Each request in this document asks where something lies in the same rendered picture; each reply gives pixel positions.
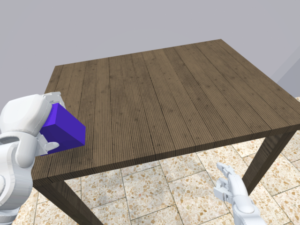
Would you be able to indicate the sponge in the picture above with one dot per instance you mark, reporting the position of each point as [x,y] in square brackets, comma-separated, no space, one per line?
[62,127]

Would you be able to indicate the left robot forearm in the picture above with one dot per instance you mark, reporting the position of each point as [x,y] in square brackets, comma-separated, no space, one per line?
[17,157]

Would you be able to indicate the right robot hand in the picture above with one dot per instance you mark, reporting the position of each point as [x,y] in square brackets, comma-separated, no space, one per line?
[232,187]

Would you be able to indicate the right robot forearm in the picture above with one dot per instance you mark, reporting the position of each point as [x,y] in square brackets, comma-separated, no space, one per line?
[245,211]

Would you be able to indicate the left robot hand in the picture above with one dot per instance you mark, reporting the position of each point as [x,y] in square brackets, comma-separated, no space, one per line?
[28,114]

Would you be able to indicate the table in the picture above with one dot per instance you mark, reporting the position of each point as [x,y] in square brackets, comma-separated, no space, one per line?
[152,105]

